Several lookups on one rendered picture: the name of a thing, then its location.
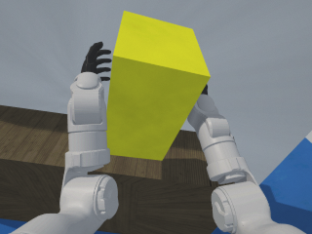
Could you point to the left robot upper arm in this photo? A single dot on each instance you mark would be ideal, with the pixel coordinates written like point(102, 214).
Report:
point(86, 202)

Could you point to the robot right forearm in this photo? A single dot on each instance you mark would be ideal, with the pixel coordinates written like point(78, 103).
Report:
point(225, 165)

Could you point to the right robot hand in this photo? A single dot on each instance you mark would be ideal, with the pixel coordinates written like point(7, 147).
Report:
point(205, 91)

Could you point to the right robot upper arm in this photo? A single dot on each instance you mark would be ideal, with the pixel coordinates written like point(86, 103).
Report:
point(241, 208)

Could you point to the left robot hand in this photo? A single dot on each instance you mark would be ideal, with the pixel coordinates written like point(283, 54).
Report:
point(92, 61)

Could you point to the carton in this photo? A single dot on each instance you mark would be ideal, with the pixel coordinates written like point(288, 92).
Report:
point(157, 74)

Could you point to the robot left forearm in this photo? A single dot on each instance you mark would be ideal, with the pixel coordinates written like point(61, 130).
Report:
point(87, 127)

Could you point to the pedestal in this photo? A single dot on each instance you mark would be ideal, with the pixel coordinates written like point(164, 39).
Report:
point(169, 196)

